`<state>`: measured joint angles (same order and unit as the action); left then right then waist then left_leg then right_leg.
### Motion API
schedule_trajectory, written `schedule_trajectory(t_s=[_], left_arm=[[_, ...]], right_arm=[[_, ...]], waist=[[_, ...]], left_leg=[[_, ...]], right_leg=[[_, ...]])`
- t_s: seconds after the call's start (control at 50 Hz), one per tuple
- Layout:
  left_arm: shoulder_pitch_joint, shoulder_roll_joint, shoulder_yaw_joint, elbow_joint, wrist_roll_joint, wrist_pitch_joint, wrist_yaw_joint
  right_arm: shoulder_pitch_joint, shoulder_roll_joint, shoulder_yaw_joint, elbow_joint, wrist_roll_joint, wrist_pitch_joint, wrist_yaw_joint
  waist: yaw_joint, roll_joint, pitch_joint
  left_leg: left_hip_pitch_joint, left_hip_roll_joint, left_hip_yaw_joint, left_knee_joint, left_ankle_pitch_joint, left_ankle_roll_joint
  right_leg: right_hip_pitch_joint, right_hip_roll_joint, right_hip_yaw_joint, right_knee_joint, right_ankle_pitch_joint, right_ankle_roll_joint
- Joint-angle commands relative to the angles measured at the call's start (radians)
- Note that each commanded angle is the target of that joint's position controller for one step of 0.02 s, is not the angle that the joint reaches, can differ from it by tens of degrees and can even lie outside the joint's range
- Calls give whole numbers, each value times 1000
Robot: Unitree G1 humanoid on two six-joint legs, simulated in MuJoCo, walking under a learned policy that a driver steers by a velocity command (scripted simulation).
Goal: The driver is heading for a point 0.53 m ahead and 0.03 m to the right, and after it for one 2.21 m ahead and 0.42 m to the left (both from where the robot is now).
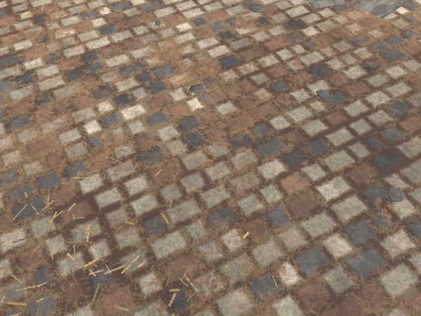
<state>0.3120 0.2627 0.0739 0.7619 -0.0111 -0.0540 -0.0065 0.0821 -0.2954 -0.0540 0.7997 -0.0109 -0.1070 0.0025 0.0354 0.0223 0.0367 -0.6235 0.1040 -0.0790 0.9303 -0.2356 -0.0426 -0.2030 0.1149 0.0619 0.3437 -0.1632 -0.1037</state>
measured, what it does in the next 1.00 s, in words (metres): walks ahead: left foot, then right foot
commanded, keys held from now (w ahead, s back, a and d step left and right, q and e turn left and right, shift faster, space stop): w+e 0.54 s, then q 0.46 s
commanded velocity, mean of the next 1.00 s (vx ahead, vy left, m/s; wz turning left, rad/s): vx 0.37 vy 0.00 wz -0.28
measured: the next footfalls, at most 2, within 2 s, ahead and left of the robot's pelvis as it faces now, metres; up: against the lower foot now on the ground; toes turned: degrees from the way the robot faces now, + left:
left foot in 0.22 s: +0.32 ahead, +0.15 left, +0.00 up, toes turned -11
right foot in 0.72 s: +0.49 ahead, -0.19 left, +0.00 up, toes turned -22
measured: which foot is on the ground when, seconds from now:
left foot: up 0.00-0.20, down 0.22-0.72, up 0.74-1.00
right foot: down 0.00-0.24, up 0.26-0.70, down 0.72-1.00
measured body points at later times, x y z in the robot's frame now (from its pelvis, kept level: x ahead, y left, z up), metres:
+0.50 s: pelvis +0.27 +0.05 +0.00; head +0.30 +0.04 +0.45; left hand +0.51 +0.26 -0.10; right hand +0.24 -0.24 -0.12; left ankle +0.28 +0.16 -0.75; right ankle +0.31 -0.13 -0.67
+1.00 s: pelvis +0.43 -0.05 -0.01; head +0.46 -0.06 +0.44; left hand +0.64 +0.17 -0.11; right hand +0.46 -0.35 -0.13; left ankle +0.49 +0.07 -0.70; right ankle +0.45 -0.17 -0.75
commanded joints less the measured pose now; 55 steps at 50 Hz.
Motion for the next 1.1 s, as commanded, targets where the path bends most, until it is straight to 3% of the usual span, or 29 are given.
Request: schedule_trajectory(t_s=[0.02,0.08,0.14,0.18,0.2,0.22,0.24,0.26,0.28,0.3,0.32,0.36,0.4,0.46,0.54,0.6,0.64,0.68,0.7,0.72,0.74,0.76,0.78,0.82,0.84,0.88,0.92,1.04,1.1], left_arm=[[-29,185,49,-82,-7,-12,21],[26,186,51,-66,-10,-5,21],[48,168,48,-57,-15,2,24],[34,167,49,-63,-10,8,29],[23,149,42,-70,-8,11,29],[17,103,25,-83,-2,9,26],[90,43,7,-105,-7,3,25],[160,59,-1,-126,-25,-3,26],[118,155,20,-107,-32,0,27],[31,180,28,-120,-24,7,26],[-10,169,29,-130,-12,10,25],[-16,137,31,-138,-14,20,16],[-21,100,24,-150,-18,31,12],[-69,85,18,-178,-12,34,10],[-163,67,7,-199,-12,22,-12],[-259,26,-10,-232,0,7,-28],[-267,44,-3,-242,4,-1,-36],[-158,98,21,-208,19,-8,-32],[-50,144,40,-170,29,-9,-23],[64,224,57,-148,51,-5,-4],[52,251,41,-168,77,5,10],[65,212,33,-179,61,16,5],[22,195,33,-160,36,22,-4],[-115,107,6,-145,16,15,-2],[-172,94,1,-140,24,13,-1],[-231,123,15,-134,45,7,6],[-249,136,23,-121,45,5,18],[-252,159,34,-73,23,33,45],[-269,176,40,-53,-3,48,44]], right_arm=[[-51,-44,-6,-66,-4,0,-1],[-130,-50,-5,-102,13,-5,6],[-140,-94,-19,-119,20,-16,15],[-94,-118,-31,-112,22,-28,19],[-21,-131,-41,-91,18,-33,16],[93,-166,-56,-74,3,-40,11],[232,-243,-75,-61,-16,-37,3],[290,-250,-82,-28,2,-21,11],[238,-158,-57,-53,15,-16,12],[191,-118,-45,-64,13,-6,8],[144,-99,-37,-66,4,-1,7],[104,-71,-28,-56,-5,-1,3],[110,-81,-34,-41,3,-9,3],[128,-117,-47,-23,4,-14,1],[138,-141,-51,-9,8,-1,-3],[202,-151,-46,26,23,19,-2],[223,-176,-48,48,41,32,2],[196,-197,-50,54,56,41,0],[200,-176,-41,60,55,39,1],[210,-113,-16,35,21,30,3],[346,-7,23,39,-4,25,18],[383,-94,3,83,30,29,18],[296,-148,-15,58,63,39,18],[209,-116,-17,53,42,76,-8],[240,-97,-18,63,36,104,-19],[272,-72,-20,53,27,133,-35],[252,-68,-25,29,20,146,-40],[134,-88,-35,-53,18,167,-12],[156,-87,-44,-65,16,168,7]], waist=[[-11,-71,-32],[29,-100,-35],[22,-121,-42],[-11,-150,-49],[-52,-153,-75],[-106,-123,-166],[-117,64,-315],[-93,333,-377],[-110,193,-252],[-117,110,-149],[-97,63,-83],[-58,93,-34],[-52,94,-26],[-56,54,-21],[-88,43,0],[-116,25,29],[-98,54,13],[-13,79,-57],[45,60,-124],[76,-25,-260],[5,-268,-433],[47,-207,-562],[46,-183,-448],[-11,-113,-218],[-54,-134,-172],[-91,-152,-144],[-93,-151,-142],[-59,-150,-120],[-83,-135,-113]], left_leg=[[83,-48,41,-225,211,-28],[148,-89,37,-361,336,-23],[161,-92,-4,-433,275,1],[218,-94,0,-454,188,30],[316,-97,17,-489,179,52],[510,-23,-37,-477,161,97],[859,193,-327,-491,53,208],[986,332,-714,-605,-213,303],[892,303,-657,-641,-361,270],[769,265,-496,-645,-291,230],[647,223,-377,-667,-167,216],[515,166,-222,-715,-23,203],[488,156,-126,-755,63,218],[519,171,-28,-781,194,240],[551,139,126,-780,286,208],[541,131,163,-736,485,204],[598,146,143,-673,612,196],[629,123,134,-525,766,158],[574,81,153,-386,752,122],[388,17,168,-155,417,68],[111,-109,99,204,-476,-3],[109,-98,-79,327,-534,-12],[22,-61,-32,343,-480,-15],[14,-1,11,237,-351,-32],[116,3,24,201,-302,-48],[209,-20,67,157,-238,-64],[216,-11,71,99,-176,-53],[237,0,98,-80,-92,2],[318,-31,147,-254,-50,47]], right_leg=[[-82,-199,163,-125,205,-151],[-79,-203,196,-100,106,-114],[16,-240,286,-18,41,-96],[50,-255,337,48,53,-82],[42,-226,333,110,77,-61],[-15,-173,286,280,77,-28],[-276,-57,158,606,-129,42],[-521,-38,99,849,-452,71],[-603,-102,128,952,-385,79],[-610,-138,90,970,-305,82],[-576,-169,73,933,-240,84],[-501,-220,65,862,-175,81],[-495,-234,43,822,-139,89],[-542,-245,43,717,-39,106],[-502,-232,-12,493,153,101],[-391,-179,-70,321,168,86],[-340,-151,-86,250,125,63],[-171,-104,-102,138,152,27],[21,-99,-107,73,309,1],[312,-269,32,175,763,-51],[598,-578,351,247,1197,-232],[573,-597,369,226,1133,-281],[472,-536,270,155,891,-257],[199,-431,137,51,569,-161],[49,-403,67,1,507,-139],[-86,-400,-2,-59,436,-145],[-106,-415,-39,-82,350,-149],[-60,-459,-82,-95,101,-124],[-31,-454,-115,-8,84,-72]])
Keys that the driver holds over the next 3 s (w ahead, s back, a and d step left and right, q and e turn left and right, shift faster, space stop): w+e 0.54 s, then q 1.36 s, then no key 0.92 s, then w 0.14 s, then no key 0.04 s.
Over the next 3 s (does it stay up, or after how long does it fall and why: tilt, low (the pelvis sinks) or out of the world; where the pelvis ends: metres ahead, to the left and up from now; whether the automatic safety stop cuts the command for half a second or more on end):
stays up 0.49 -0.01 -0.02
